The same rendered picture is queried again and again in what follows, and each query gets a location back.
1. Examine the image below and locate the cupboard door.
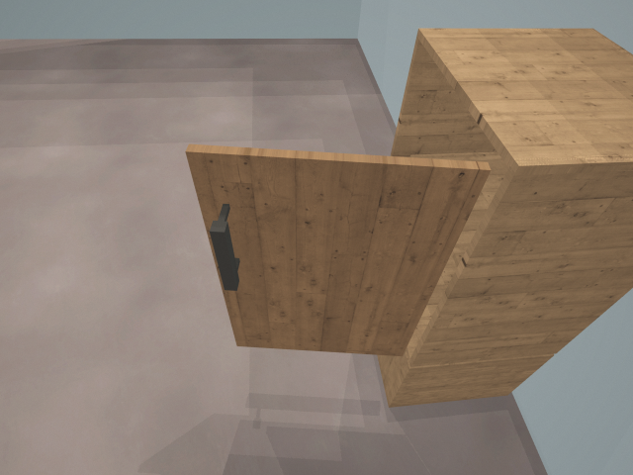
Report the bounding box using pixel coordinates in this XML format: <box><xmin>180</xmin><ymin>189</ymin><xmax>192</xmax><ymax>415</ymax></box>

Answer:
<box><xmin>185</xmin><ymin>144</ymin><xmax>491</xmax><ymax>356</ymax></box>

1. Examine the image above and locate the handle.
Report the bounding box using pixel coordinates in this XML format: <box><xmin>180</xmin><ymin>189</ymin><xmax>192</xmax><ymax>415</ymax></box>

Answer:
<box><xmin>210</xmin><ymin>204</ymin><xmax>240</xmax><ymax>291</ymax></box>

